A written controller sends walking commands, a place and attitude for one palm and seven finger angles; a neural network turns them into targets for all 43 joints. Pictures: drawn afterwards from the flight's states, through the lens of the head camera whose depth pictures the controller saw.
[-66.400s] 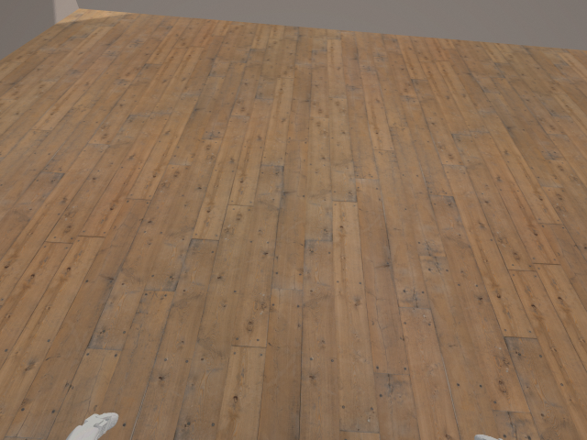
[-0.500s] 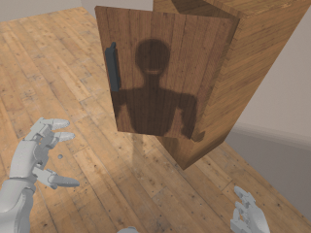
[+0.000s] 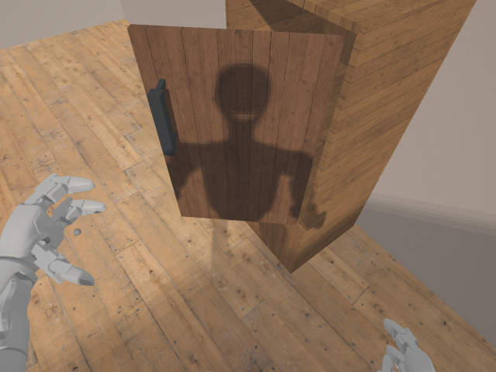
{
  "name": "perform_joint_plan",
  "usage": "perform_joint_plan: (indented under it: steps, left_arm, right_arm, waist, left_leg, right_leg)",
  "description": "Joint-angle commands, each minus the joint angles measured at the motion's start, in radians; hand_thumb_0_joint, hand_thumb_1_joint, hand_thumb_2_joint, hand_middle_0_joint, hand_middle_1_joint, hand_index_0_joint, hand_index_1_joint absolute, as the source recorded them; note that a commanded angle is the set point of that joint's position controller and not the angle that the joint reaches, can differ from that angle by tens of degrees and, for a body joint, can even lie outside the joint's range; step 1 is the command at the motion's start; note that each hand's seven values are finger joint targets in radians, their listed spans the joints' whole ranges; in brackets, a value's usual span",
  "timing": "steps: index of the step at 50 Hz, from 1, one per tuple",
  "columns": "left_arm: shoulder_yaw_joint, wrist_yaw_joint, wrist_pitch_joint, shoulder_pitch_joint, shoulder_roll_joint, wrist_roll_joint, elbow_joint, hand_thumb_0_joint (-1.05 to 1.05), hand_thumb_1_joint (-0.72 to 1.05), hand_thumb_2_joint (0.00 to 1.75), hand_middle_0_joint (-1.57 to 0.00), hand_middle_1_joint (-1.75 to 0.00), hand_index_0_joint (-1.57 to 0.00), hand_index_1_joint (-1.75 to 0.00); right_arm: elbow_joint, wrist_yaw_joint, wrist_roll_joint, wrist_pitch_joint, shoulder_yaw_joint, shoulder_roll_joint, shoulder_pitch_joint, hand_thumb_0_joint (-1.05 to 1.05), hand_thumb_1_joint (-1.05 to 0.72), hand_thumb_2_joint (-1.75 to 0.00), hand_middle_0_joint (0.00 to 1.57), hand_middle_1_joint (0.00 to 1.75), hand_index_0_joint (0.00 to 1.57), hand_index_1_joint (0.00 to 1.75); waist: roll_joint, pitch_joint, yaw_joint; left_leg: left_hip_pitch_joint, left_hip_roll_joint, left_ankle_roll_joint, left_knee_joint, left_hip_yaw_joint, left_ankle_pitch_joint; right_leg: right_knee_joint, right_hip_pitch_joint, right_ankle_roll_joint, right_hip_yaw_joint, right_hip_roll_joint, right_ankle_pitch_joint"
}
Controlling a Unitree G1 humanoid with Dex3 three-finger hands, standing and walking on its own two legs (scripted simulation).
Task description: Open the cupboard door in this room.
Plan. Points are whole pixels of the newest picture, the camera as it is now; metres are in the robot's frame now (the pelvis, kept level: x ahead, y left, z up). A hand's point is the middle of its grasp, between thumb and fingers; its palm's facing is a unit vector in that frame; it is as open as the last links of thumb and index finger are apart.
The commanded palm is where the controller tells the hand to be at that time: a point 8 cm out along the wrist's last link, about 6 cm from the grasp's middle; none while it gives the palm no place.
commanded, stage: raise the hand with hooked fingers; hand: left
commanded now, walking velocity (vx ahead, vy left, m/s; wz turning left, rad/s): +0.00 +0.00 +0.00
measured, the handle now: (166, 118) +0.58 +0.21 +0.07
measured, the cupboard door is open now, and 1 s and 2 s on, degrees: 49 49 49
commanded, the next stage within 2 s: move the hooked fingers beside the handle in 0.34 s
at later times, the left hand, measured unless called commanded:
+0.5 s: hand (77, 238) +0.28 +0.27 +0.09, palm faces +0.02 -1.00 -0.03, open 14.0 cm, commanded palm +0.26 +0.32 +0.08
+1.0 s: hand (99, 193) +0.37 +0.27 +0.08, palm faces +0.00 -1.00 -0.02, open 14.0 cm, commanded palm +0.35 +0.32 +0.08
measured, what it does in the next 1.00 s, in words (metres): stands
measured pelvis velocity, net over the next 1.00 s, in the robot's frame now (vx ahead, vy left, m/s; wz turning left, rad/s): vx -0.01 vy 0.01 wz -0.01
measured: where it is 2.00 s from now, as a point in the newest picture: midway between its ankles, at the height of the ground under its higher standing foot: outside the picture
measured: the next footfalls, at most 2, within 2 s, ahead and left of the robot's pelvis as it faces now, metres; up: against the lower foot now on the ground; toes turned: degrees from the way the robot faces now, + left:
none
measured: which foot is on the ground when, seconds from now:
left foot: down 0.00-1.00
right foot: down 0.00-1.00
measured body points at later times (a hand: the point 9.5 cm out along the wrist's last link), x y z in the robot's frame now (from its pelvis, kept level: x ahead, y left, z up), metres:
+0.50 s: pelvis -0.01 +0.00 +0.00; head +0.02 +0.00 +0.45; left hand +0.27 +0.32 +0.09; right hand +0.15 -0.25 -0.08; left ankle +0.01 +0.10 -0.71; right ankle +0.01 -0.11 -0.71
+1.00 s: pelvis -0.01 +0.01 -0.01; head +0.05 +0.02 +0.44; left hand +0.36 +0.33 +0.08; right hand +0.10 -0.26 -0.10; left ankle +0.01 +0.10 -0.71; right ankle +0.01 -0.11 -0.71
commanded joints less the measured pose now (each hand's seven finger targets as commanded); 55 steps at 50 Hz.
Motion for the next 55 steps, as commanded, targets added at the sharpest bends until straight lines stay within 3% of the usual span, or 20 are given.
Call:
perform_joint_plan:
  steps: [1,5,6,7,9,10,14,16,22,23,25,28,33,36,37,40,43,46,49,55]
  left_arm:
    - [0.131,0.027,-0.100,-0.199,0.268,-0.037,-0.217,0.00,-0.50,0.30,-0.30,-1.20,-0.30,-1.20]
    - [0.133,0.054,-0.129,-0.207,0.270,-0.022,-0.218,0.00,-0.50,0.30,-0.30,-1.20,-0.30,-1.20]
    - [0.116,0.055,-0.130,-0.214,0.259,-0.012,-0.225,0.00,-0.50,0.30,-0.30,-1.20,-0.30,-1.20]
    - [0.103,0.053,-0.130,-0.211,0.247,-0.007,-0.222,0.00,-0.50,0.30,-0.30,-1.20,-0.30,-1.20]
    - [0.094,0.048,-0.129,-0.200,0.241,-0.006,-0.225,0.00,-0.50,0.30,-0.30,-1.20,-0.30,-1.20]
    - [0.096,0.042,-0.125,-0.202,0.247,-0.012,-0.215,0.00,-0.50,0.30,-0.30,-1.20,-0.30,-1.20]
    - [0.101,0.030,-0.122,-0.218,0.248,-0.021,-0.197,0.00,-0.50,0.30,-0.30,-1.20,-0.30,-1.20]
    - [0.101,0.026,-0.117,-0.223,0.240,-0.030,-0.168,0.00,-0.50,0.30,-0.30,-1.20,-0.30,-1.20]
    - [0.074,0.022,-0.120,-0.234,0.228,-0.012,-0.160,0.00,-0.50,0.30,-0.30,-1.20,-0.30,-1.20]
    - [0.064,0.026,-0.122,-0.268,0.224,-0.011,-0.178,0.00,-0.50,0.30,-0.30,-1.20,-0.30,-1.20]
    - [0.081,0.029,-0.120,-0.346,0.261,-0.011,-0.130,0.00,-0.50,0.30,-0.30,-1.20,-0.30,-1.20]
    - [0.081,0.031,-0.132,-0.450,0.274,0.003,-0.063,0.00,-0.50,0.30,-0.30,-1.20,-0.30,-1.20]
    - [0.047,0.025,-0.149,-0.509,0.270,0.029,-0.051,0.00,-0.50,0.30,-0.30,-1.20,-0.30,-1.20]
    - [0.067,0.024,-0.135,-0.491,0.288,0.029,0.016,0.00,-0.50,0.30,-0.30,-1.20,-0.30,-1.20]
    - [0.043,0.023,-0.126,-0.503,0.261,0.029,0.039,0.00,-0.50,0.30,-0.30,-1.20,-0.30,-1.20]
    - [0.075,0.035,-0.110,-0.523,0.297,0.032,0.096,0.00,-0.50,0.30,-0.30,-1.20,-0.30,-1.20]
    - [0.080,0.053,-0.117,-0.584,0.320,0.056,0.117,0.00,-0.50,0.30,-0.30,-1.20,-0.30,-1.20]
    - [0.097,0.060,-0.152,-0.647,0.352,0.066,0.100,0.00,-0.50,0.30,-0.30,-1.20,-0.30,-1.20]
    - [0.064,0.059,-0.183,-0.709,0.325,0.075,0.099,0.00,-0.50,0.30,-0.30,-1.20,-0.30,-1.20]
    - [0.062,0.044,-0.163,-0.719,0.328,0.073,0.202,0.00,-0.50,0.30,-0.30,-1.20,-0.30,-1.20]
  right_arm:
    - [-0.147,-0.006,-0.009,-0.058,-0.060,-0.133,-0.045,0.00,-0.90,-0.90,0.20,0.30,0.20,0.30]
    - [-0.145,-0.006,-0.010,-0.054,-0.062,-0.131,-0.043,0.00,-0.90,-0.90,0.20,0.30,0.20,0.30]
    - [-0.145,-0.006,-0.007,-0.054,-0.060,-0.127,-0.049,0.00,-0.90,-0.90,0.20,0.30,0.20,0.30]
    - [-0.146,-0.008,-0.006,-0.055,-0.060,-0.124,-0.050,0.00,-0.90,-0.90,0.20,0.30,0.20,0.30]
    - [-0.146,-0.012,-0.004,-0.057,-0.061,-0.124,-0.052,0.00,-0.90,-0.90,0.20,0.30,0.20,0.30]
    - [-0.146,-0.013,-0.007,-0.055,-0.060,-0.130,-0.045,0.00,-0.90,-0.90,0.20,0.30,0.20,0.30]
    - [-0.141,-0.021,-0.002,-0.059,-0.058,-0.129,-0.056,0.00,-0.90,-0.90,0.20,0.30,0.20,0.30]
    - [-0.139,-0.022,-0.001,-0.057,-0.055,-0.129,-0.057,0.00,-0.90,-0.90,0.20,0.30,0.20,0.30]
    - [-0.139,-0.022,0.000,-0.062,-0.054,-0.127,-0.060,0.00,-0.90,-0.90,0.20,0.30,0.20,0.30]
    - [-0.139,-0.022,-0.001,-0.063,-0.053,-0.127,-0.061,0.00,-0.90,-0.90,0.20,0.30,0.20,0.30]
    - [-0.126,-0.029,-0.003,-0.058,-0.051,-0.136,-0.049,0.00,-0.90,-0.90,0.20,0.30,0.20,0.30]
    - [-0.106,-0.035,0.000,-0.055,-0.048,-0.136,-0.045,0.00,-0.90,-0.90,0.20,0.30,0.20,0.30]
    - [-0.101,-0.033,-0.004,-0.055,-0.052,-0.135,-0.022,0.00,-0.90,-0.90,0.20,0.30,0.20,0.30]
    - [-0.102,-0.027,-0.006,-0.041,-0.055,-0.143,-0.007,0.00,-0.90,-0.90,0.20,0.30,0.20,0.30]
    - [-0.103,-0.025,-0.005,-0.037,-0.054,-0.143,-0.005,0.00,-0.90,-0.90,0.20,0.30,0.20,0.30]
    - [-0.109,-0.017,-0.007,-0.021,-0.055,-0.151,0.006,0.00,-0.90,-0.90,0.20,0.30,0.20,0.30]
    - [-0.111,-0.012,-0.008,-0.004,-0.059,-0.152,0.026,0.00,-0.90,-0.90,0.20,0.30,0.20,0.30]
    - [-0.109,-0.007,-0.012,0.010,-0.065,-0.155,0.051,0.00,-0.90,-0.90,0.20,0.30,0.20,0.30]
    - [-0.095,-0.004,-0.013,0.018,-0.068,-0.153,0.068,0.00,-0.90,-0.90,0.20,0.30,0.20,0.30]
    - [-0.079,-0.001,-0.013,0.048,-0.072,-0.165,0.099,0.00,-0.90,-0.90,0.20,0.30,0.20,0.30]
  waist:
    - [0.018,-0.229,0.016]
    - [0.048,-0.221,0.015]
    - [0.102,-0.225,0.012]
    - [0.108,-0.219,0.008]
    - [0.096,-0.224,0.005]
    - [0.043,-0.220,0.000]
    - [0.055,-0.209,0.001]
    - [0.011,-0.188,-0.001]
    - [0.061,-0.182,0.001]
    - [0.070,-0.200,-0.004]
    - [0.002,-0.172,-0.021]
    - [0.040,-0.158,-0.034]
    - [0.117,-0.274,-0.024]
    - [0.046,-0.273,-0.017]
    - [0.035,-0.261,-0.025]
    - [0.038,-0.234,-0.011]
    - [0.040,-0.243,-0.023]
    - [0.048,-0.307,-0.028]
    - [0.104,-0.347,-0.044]
    - [0.068,-0.333,-0.048]
  left_leg:
    - [0.112,-0.011,0.000,-0.104,-0.036,0.258]
    - [0.109,-0.012,0.001,-0.107,-0.030,0.227]
    - [0.121,-0.013,0.001,-0.112,-0.026,0.215]
    - [0.125,-0.013,0.001,-0.116,-0.027,0.204]
    - [0.131,-0.012,0.004,-0.117,-0.026,0.198]
    - [0.123,-0.009,0.007,-0.113,-0.030,0.195]
    - [0.114,-0.011,0.003,-0.121,-0.032,0.174]
    - [0.097,-0.010,0.004,-0.121,-0.033,0.163]
    - [0.120,-0.009,0.001,-0.133,-0.038,0.150]
    - [0.128,-0.010,0.002,-0.130,-0.038,0.151]
    - [0.100,-0.007,0.003,-0.122,-0.043,0.126]
    - [0.086,-0.008,0.000,-0.123,-0.044,0.085]
    - [0.158,-0.008,-0.003,-0.114,-0.053,0.157]
    - [0.123,-0.006,-0.003,-0.108,-0.053,0.189]
    - [0.120,-0.006,-0.002,-0.109,-0.051,0.191]
    - [0.089,-0.005,-0.007,-0.110,-0.052,0.190]
    - [0.077,-0.004,-0.006,-0.109,-0.048,0.185]
    - [0.102,0.000,-0.006,-0.091,-0.048,0.241]
    - [0.152,0.003,-0.010,-0.080,-0.054,0.269]
    - [0.136,0.008,-0.011,-0.070,-0.061,0.311]
  right_leg:
    - [-0.092,0.109,-0.001,0.055,0.006,0.250]
    - [-0.095,0.111,-0.002,0.063,0.001,0.211]
    - [-0.097,0.099,-0.003,0.065,0.001,0.198]
    - [-0.103,0.095,-0.002,0.064,0.000,0.185]
    - [-0.110,0.096,0.000,0.066,-0.001,0.179]
    - [-0.111,0.100,0.002,0.069,0.002,0.180]
    - [-0.119,0.095,0.003,0.069,0.000,0.158]
    - [-0.124,0.094,0.006,0.074,0.000,0.145]
    - [-0.119,0.069,-0.001,0.059,0.002,0.125]
    - [-0.117,0.066,0.000,0.060,0.002,0.126]
    - [-0.122,0.053,0.003,0.069,0.006,0.099]
    - [-0.124,0.025,0.003,0.073,0.000,0.048]
    - [-0.092,0.038,-0.008,0.057,0.004,0.129]
    - [-0.080,0.055,-0.006,0.054,0.007,0.174]
    - [-0.079,0.042,-0.004,0.049,0.007,0.183]
    - [-0.070,0.038,-0.010,0.045,0.009,0.177]
    - [-0.065,0.020,-0.005,0.046,0.008,0.171]
    - [-0.047,0.035,-0.006,0.051,0.014,0.220]
    - [-0.039,0.004,-0.007,0.048,0.017,0.226]
    - [-0.032,-0.013,-0.010,0.040,0.022,0.255]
